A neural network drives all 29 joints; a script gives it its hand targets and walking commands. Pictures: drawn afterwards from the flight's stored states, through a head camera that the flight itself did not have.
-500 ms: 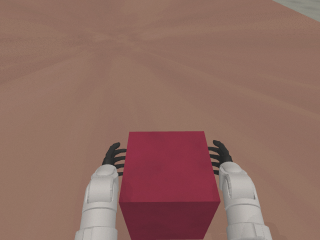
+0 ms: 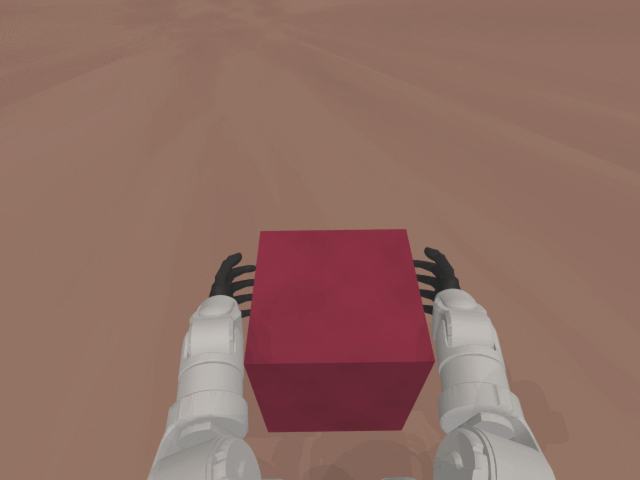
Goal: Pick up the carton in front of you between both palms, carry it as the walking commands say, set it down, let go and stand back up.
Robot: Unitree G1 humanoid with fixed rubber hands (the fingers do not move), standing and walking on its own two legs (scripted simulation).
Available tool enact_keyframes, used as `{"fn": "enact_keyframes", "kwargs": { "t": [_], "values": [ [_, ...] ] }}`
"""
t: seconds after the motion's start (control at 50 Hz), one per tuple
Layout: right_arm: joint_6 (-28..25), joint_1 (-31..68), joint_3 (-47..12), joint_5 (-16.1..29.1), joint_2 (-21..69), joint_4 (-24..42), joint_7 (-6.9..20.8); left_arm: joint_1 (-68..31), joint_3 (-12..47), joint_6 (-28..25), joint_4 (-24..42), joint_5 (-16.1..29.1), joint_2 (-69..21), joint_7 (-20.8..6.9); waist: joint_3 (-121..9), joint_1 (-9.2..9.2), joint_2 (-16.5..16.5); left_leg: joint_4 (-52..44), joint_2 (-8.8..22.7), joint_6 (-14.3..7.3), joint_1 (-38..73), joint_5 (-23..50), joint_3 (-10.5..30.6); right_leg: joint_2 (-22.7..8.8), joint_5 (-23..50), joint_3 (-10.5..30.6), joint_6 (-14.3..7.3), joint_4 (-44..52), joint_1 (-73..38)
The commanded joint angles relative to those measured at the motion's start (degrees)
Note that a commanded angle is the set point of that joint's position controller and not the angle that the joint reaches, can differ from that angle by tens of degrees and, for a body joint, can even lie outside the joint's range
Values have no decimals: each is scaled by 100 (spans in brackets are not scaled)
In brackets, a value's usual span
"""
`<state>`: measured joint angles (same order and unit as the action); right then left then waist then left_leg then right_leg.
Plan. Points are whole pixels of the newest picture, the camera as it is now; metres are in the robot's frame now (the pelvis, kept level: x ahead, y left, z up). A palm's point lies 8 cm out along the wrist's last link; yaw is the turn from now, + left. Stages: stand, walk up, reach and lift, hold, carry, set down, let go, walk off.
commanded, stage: set down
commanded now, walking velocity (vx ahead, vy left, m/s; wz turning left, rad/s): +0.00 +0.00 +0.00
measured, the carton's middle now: (334, 335) +0.33 +0.00 -0.08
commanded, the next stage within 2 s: none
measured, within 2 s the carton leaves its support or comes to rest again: neither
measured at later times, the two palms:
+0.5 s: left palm (251, 339) +0.37 +0.14 -0.19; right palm (416, 336) +0.37 -0.15 -0.19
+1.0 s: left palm (265, 356) +0.41 +0.14 -0.35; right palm (401, 354) +0.41 -0.16 -0.35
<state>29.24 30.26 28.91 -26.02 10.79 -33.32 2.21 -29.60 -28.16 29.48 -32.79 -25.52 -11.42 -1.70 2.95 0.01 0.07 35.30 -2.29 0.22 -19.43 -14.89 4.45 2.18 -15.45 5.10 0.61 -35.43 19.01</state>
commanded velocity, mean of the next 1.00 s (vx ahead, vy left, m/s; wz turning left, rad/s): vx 0.00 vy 0.00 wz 0.00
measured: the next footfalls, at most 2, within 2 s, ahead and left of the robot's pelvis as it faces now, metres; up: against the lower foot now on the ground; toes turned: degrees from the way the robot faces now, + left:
none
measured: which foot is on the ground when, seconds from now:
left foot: down 0.00-1.00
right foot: down 0.00-1.00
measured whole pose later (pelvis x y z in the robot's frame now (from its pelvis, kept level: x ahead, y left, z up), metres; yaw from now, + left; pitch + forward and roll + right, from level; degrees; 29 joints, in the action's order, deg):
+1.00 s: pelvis -0.05 +0.00 -0.25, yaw +0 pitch +45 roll -1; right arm 9.6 50.8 21.7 -6.2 -0.5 -40.8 -5.0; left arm -51.0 -19.7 9.9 -40.9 -6.8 0.1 5.9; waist -8.8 0.7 -0.4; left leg 97.5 -7.3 3.2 -112.9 -29.7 5.4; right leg 7.1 -30.6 5.1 3.6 -97.6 112.2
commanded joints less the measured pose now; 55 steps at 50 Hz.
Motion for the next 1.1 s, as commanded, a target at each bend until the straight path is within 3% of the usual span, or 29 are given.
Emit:
{"fn": "enact_keyframes", "kwargs": {
  "t": [0.0,0.1,0.2,0.24,0.28,0.38,0.46,0.6,0.86,1.08],
  "values": [
    [-699,2117,-1822,738,3903,-419,888,-2276,1864,-723,-379,777,-3844,-887,-1465,31,8,-188,-304,-47,-382,796,-110,330,780,-182,-80,254,612],
    [-1828,2294,-2860,1199,4310,-167,785,-2419,2892,-1867,-193,1200,-4272,-820,-3277,103,5,750,-448,46,-909,1963,-110,450,1907,-183,2,-644,1259],
    [-2468,2493,-4103,1761,4713,231,636,-2606,4024,-2491,242,1682,-4603,-671,-5833,53,-6,1804,-493,108,-1580,2978,-58,539,2991,-179,125,-1747,1691],
    [-2524,2505,-4385,1920,4702,433,558,-2610,4320,-2557,441,1835,-4588,-576,-6482,64,-35,2100,-508,143,-1774,3139,-71,567,3041,-206,173,-2027,2010],
    [-2478,2536,-4499,2020,4641,486,520,-2667,4457,-2523,511,1922,-4519,-525,-6659,56,-67,2290,-546,187,-2113,2786,-146,589,2677,-250,215,-2202,2423],
    [-2185,2865,-4273,1993,4548,184,523,-2984,4214,-2238,168,1859,-4432,-542,-5860,4,-37,2582,-637,201,-3372,902,-348,648,963,-381,223,-2498,3489],
    [-1983,3260,-3865,1859,4565,-238,563,-3374,3845,-2019,-228,1782,-4476,-592,-5494,47,-20,2890,-666,184,-4133,161,-409,681,216,-457,177,-2824,4197],
    [-1984,3900,-3517,1848,4475,-583,524,-4034,3541,-2014,-578,1806,-4425,-523,-5875,118,-89,3674,-742,203,-4825,173,-460,749,165,-567,159,-3614,5120],
    [-2089,4984,-3696,2305,4117,-479,295,-5125,3758,-2140,-477,2184,-4120,-177,-6860,102,-114,5058,-844,297,-5658,237,-627,846,162,-747,242,-5011,6075],
    [-2055,5847,-3485,2435,3774,-709,255,-6012,3622,-2118,-680,2335,-3807,-119,-6856,144,-113,5986,-855,309,-6442,95,-723,838,53,-848,255,-5923,6792]
  ]
}}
